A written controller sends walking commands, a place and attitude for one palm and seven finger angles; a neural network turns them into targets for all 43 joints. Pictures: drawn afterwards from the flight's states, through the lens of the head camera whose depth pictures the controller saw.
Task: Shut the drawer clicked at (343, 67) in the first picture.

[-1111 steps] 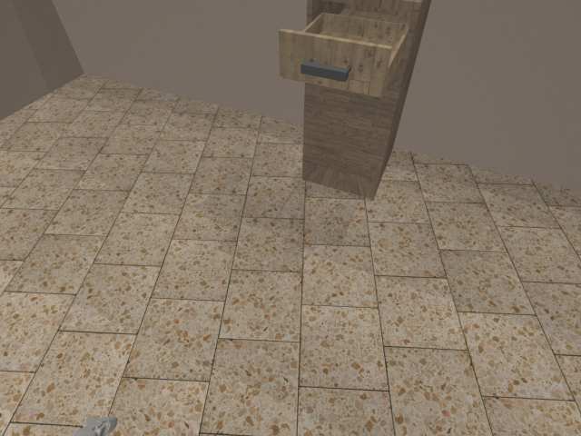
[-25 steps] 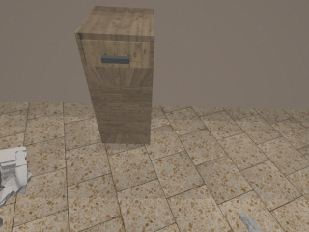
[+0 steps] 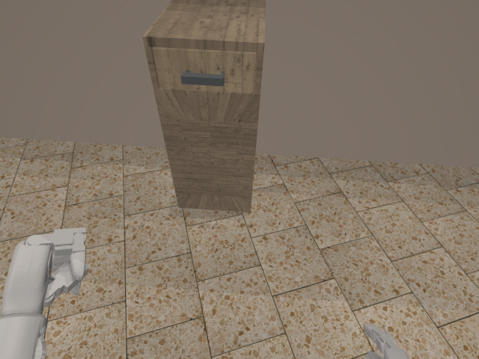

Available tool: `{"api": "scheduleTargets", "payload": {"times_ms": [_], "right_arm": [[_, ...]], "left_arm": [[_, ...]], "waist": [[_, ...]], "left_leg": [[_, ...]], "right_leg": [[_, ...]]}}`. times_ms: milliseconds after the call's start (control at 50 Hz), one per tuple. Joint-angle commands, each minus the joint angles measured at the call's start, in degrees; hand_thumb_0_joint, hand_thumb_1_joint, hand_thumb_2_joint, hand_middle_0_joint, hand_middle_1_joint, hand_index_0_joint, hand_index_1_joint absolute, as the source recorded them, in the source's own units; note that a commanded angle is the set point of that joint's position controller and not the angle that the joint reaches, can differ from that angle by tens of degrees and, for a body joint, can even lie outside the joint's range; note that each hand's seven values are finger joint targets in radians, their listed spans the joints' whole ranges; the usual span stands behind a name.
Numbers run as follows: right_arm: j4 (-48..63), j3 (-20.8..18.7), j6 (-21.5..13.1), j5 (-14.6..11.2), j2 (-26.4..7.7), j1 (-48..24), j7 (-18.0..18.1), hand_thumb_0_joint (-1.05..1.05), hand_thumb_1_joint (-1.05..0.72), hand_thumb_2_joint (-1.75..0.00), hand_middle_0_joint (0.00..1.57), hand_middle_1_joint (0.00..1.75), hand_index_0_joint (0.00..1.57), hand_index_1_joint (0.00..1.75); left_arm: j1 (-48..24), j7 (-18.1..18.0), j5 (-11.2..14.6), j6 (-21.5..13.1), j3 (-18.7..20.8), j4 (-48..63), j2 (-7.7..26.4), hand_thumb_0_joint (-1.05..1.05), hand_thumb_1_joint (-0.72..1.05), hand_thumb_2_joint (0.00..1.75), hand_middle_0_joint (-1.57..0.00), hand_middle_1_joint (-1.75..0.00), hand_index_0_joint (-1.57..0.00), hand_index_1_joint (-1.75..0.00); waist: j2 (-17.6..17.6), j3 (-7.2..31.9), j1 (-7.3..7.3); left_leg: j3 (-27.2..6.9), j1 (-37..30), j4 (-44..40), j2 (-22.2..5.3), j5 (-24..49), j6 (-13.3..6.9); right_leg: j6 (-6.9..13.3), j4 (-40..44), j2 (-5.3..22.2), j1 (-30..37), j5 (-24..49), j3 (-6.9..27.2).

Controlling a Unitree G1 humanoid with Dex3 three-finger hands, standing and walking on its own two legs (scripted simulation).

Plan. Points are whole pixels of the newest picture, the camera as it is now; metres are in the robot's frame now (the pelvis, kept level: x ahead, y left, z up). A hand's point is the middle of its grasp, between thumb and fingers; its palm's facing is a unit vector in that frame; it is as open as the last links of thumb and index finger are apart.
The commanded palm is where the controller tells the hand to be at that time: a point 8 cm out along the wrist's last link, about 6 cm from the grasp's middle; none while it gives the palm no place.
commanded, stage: let the arm hang, fingers relaxed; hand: left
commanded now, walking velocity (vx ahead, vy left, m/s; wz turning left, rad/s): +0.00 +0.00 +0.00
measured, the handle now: (203, 76) +0.95 +0.15 +0.01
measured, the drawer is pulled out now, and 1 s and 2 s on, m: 0.00 0.00 0.00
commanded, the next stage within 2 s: look to check the result in 1.04 s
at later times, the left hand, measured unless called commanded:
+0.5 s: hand out of the picture -0.03 +0.20 -0.16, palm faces +0.01 -0.96 -0.27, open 5.1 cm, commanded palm none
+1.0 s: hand out of the picture +0.03 +0.17 -0.16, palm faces +0.00 -0.98 -0.22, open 7.3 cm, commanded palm none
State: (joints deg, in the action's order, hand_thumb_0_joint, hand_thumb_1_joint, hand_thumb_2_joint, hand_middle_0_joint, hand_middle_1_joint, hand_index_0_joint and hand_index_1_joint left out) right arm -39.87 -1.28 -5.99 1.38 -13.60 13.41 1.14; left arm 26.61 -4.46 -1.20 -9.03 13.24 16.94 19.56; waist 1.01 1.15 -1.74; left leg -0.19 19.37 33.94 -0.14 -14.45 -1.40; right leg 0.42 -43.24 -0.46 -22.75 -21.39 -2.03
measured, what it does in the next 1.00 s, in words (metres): stands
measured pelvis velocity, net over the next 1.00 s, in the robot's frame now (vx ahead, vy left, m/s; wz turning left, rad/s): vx -0.01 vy -0.01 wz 0.00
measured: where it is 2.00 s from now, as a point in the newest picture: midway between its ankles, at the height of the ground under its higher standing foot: outside the picture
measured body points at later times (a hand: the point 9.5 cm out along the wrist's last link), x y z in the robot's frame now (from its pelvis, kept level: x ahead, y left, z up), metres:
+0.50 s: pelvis -0.02 -0.01 +0.01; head +0.01 -0.02 +0.46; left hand -0.03 +0.25 -0.14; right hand -0.01 -0.26 -0.15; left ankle +0.04 +0.11 -0.73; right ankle +0.02 -0.14 -0.73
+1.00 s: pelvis -0.01 -0.01 +0.01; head +0.01 -0.02 +0.46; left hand +0.03 +0.22 -0.14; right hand -0.01 -0.24 -0.15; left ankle +0.04 +0.11 -0.73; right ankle +0.02 -0.14 -0.73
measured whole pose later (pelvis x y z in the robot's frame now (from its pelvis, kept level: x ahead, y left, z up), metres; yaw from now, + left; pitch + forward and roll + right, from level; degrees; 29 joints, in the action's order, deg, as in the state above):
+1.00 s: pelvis -0.01 -0.01 +0.01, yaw +0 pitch -2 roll +0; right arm -63.4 -1.4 0.5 0.9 -9.6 15.2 1.2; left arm 11.8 -1.4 -0.4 -0.2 0.3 -63.5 10.2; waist 0.9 -3.5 -1.2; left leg -0.3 13.1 24.8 -0.1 -9.8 0.1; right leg -0.4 -25.3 -0.6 -11.6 -11.9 3.0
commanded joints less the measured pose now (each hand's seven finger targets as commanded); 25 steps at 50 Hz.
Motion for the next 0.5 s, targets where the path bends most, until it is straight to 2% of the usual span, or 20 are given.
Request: {"api": "scheduleTargets", "payload": {"times_ms": [0,20,40,60,80,100,120,140,160,180,200,220,240,260,280,360,420,480], "right_arm": [[2.42,-2.22,1.09,1.27,-8.65,-0.93,-0.74,0.0,-0.9,-0.9,0.2,0.3,0.2,0.3],[2.24,-2.06,1.51,1.07,-9.63,-1.06,-0.62,0.0,-0.9,-0.9,0.2,0.3,0.2,0.3],[1.83,-2.1,2.1,0.65,-10.3,-1.25,-0.46,0.0,-0.9,-0.9,0.2,0.3,0.2,0.3],[1.49,-2.09,2.48,-0.08,-9.33,-1.36,-0.46,0.0,-0.9,-0.9,0.2,0.3,0.2,0.3],[0.64,-2.19,2.91,-0.41,-8.09,-1.35,-0.63,0.0,-0.9,-0.9,0.2,0.3,0.2,0.3],[-0.41,-1.82,3.51,-0.7,-7.02,-0.54,-1.03,0.0,-0.9,-0.9,0.2,0.3,0.2,0.3],[-1.57,-1.44,4.35,-0.6,-6.3,0.62,-1.57,0.0,-0.9,-0.9,0.2,0.3,0.2,0.3],[-2.34,-1.32,5.01,0.01,-6.11,-0.83,-1.47,0.0,-0.9,-0.9,0.2,0.3,0.2,0.3],[-3.14,-1.41,5.39,0.0,-6.63,-2.05,-1.21,0.0,-0.9,-0.9,0.2,0.3,0.2,0.3],[-4.4,-1.2,5.55,-0.08,-6.19,-2.21,-1.02,0.0,-0.9,-0.9,0.2,0.3,0.2,0.3],[-5.58,-0.89,5.64,-0.3,-5.54,-1.13,-0.91,0.0,-0.9,-0.9,0.2,0.3,0.2,0.3],[-6.77,-0.81,5.72,-0.34,-5.35,-0.5,-0.8,0.0,-0.9,-0.9,0.2,0.3,0.2,0.3],[-7.96,-0.86,5.88,-0.12,-5.02,-0.16,-0.6,0.0,-0.9,-0.9,0.2,0.3,0.2,0.3],[-8.43,-0.97,6.11,-0.17,-5.57,-0.53,-0.59,0.0,-0.9,-0.9,0.2,0.3,0.2,0.3],[-9.36,-0.88,6.22,-0.2,-5.11,0.02,-0.54,0.0,-0.9,-0.9,0.2,0.3,0.2,0.3],[-12.68,-1.28,6.75,-0.3,-5.49,2.35,-0.39,0.0,-0.9,-0.9,0.2,0.3,0.2,0.3],[-15.05,-1.29,6.87,-0.16,-5.38,4.06,-0.3,0.0,-0.9,-0.9,0.2,0.3,0.2,0.3],[-16.79,-1.34,6.67,-0.23,-5.17,5.09,-0.21,0.0,-0.9,-0.9,0.2,0.3,0.2,0.3]], "left_arm": [[-4.97,4.07,-0.96,8.97,-8.15,-24.48,-3.46,0.0,0.9,0.9,-1.24,-1.43,-1.24,-1.43],[-5.35,4.01,-1.07,8.68,-8.58,-27.62,-2.81,0.0,0.9,0.9,-1.2,-1.38,-1.2,-1.38],[-5.16,3.81,-1.17,8.45,-8.5,-31.52,-1.65,0.0,0.9,0.9,-1.16,-1.34,-1.16,-1.34],[-6.05,3.58,-1.1,8.33,-8.21,-35.52,0.73,0.0,0.9,0.9,-1.12,-1.3,-1.12,-1.3],[-6.61,3.54,-0.91,8.18,-8.06,-39.51,3.27,0.0,0.9,0.9,-1.08,-1.25,-1.08,-1.25],[-7.94,3.68,-0.68,8.17,-8.31,-42.82,5.48,0.0,0.9,0.9,-1.04,-1.21,-1.04,-1.21],[-9.77,3.73,-0.41,8.63,-9.13,-45.85,5.78,0.0,0.9,0.9,-1.0,-1.17,-1.0,-1.17],[-11.12,3.8,-0.18,8.87,-9.36,-48.41,4.75,0.0,0.9,0.9,-0.96,-1.12,-0.96,-1.12],[-11.02,3.63,-0.13,8.85,-9.71,-51.61,4.21,0.0,0.9,0.9,-0.92,-1.08,-0.92,-1.08],[-11.12,3.52,0.1,8.64,-10.23,-54.64,2.98,0.0,0.9,0.9,-0.88,-1.04,-0.88,-1.04],[-11.13,3.5,0.27,8.51,-10.69,-57.17,2.7,0.0,0.9,0.9,-0.84,-0.99,-0.84,-0.99],[-11.38,3.48,0.39,8.57,-11.01,-59.3,2.12,0.0,0.9,0.9,-0.8,-0.95,-0.8,-0.95],[-10.46,3.36,0.49,8.56,-10.61,-61.0,1.06,0.0,0.9,0.9,-0.76,-0.91,-0.76,-0.91],[-10.29,3.28,0.44,8.66,-10.62,-62.53,1.67,0.0,0.9,0.9,-0.72,-0.86,-0.72,-0.86],[-10.12,3.34,0.45,8.7,-10.82,-64.29,1.58,0.0,0.9,0.9,-0.68,-0.82,-0.68,-0.82],[-10.37,3.36,0.47,8.84,-11.31,-69.44,1.27,0.0,0.9,0.9,-0.52,-0.65,-0.52,-0.65],[-10.31,3.3,0.47,9.06,-11.28,-72.11,1.17,0.0,0.9,0.9,-0.4,-0.52,-0.4,-0.52],[-9.72,3.14,0.47,8.98,-11.27,-74.4,0.99,0.0,0.9,0.9,-0.28,-0.39,-0.28,-0.39]], "waist": [[-3.13,4.39,0.19],[-6.51,6.62,1.33],[-9.78,8.99,2.32],[-11.77,9.61,2.13],[-10.96,7.52,1.87],[-5.66,4.63,0.63],[2.66,0.04,-0.99],[3.92,-0.6,0.13],[-0.43,0.28,0.94],[-1.82,0.26,0.94],[-1.33,0.82,0.56],[1.4,0.32,0.37],[5.67,0.53,0.78],[6.9,-0.57,1.14],[6.62,-0.11,1.14],[0.63,-2.76,0.77],[-0.97,-4.44,0.79],[-2.09,-4.43,0.92]], "left_leg": [[-15.07,-4.76,-7.0,-13.6,31.26,-8.22],[-11.94,-8.18,-4.68,-12.09,35.8,-6.57],[-8.77,-9.45,-2.04,-9.25,35.38,-4.57],[-4.94,-5.87,-0.37,-5.09,27.21,-2.02],[-2.7,-1.73,0.45,-1.84,14.88,-0.33],[-1.82,-2.2,-0.82,-0.51,4.42,0.36],[-2.81,-3.68,-4.51,-0.41,0.28,0.08],[-3.38,-2.45,-5.72,-1.4,2.92,-0.31],[-4.14,-2.72,-4.91,-2.39,5.25,-0.43],[-3.76,-4.27,-5.02,-2.44,5.89,-0.29],[-3.67,-5.79,-5.64,-2.38,5.83,-0.09],[-4.04,-6.68,-7.01,-2.79,4.95,-0.02],[-4.82,-6.44,-8.47,-3.73,3.33,-0.28],[-5.39,-5.51,-9.11,-3.96,1.95,-0.39],[-5.38,-5.31,-9.97,-4.01,-0.12,-0.46],[-5.53,-6.38,-11.36,-4.01,-4.25,-0.44],[-5.92,-5.71,-12.87,-4.15,-6.76,-0.62],[-5.99,-6.09,-13.57,-4.3,-5.91,-0.79]], "right_leg": [[-0.67,-3.62,1.24,-2.83,-7.63,4.11],[-0.54,3.0,0.71,0.96,-2.38,2.85],[-0.32,9.59,0.62,6.76,9.88,3.0],[0.57,12.33,2.92,12.41,24.63,6.85],[2.7,13.99,7.29,14.38,32.1,12.25],[4.68,16.71,11.26,10.75,28.61,15.12],[3.98,17.55,10.1,4.73,17.61,11.71],[2.96,16.74,6.2,4.9,11.32,11.72],[2.56,17.38,4.77,6.41,11.11,10.96],[2.6,18.93,5.34,6.43,11.67,10.76],[2.55,19.76,5.46,6.54,11.36,11.11],[2.49,19.98,4.91,5.95,9.61,10.79],[2.37,20.45,4.35,6.64,7.77,10.11],[2.39,20.77,3.92,7.03,6.83,9.81],[2.5,21.6,4.04,7.81,5.35,9.87],[2.87,24.78,3.97,4.98,-0.87,9.94],[2.81,25.73,3.86,4.04,-4.27,9.61],[2.83,25.57,4.01,4.45,-3.7,9.26]]}}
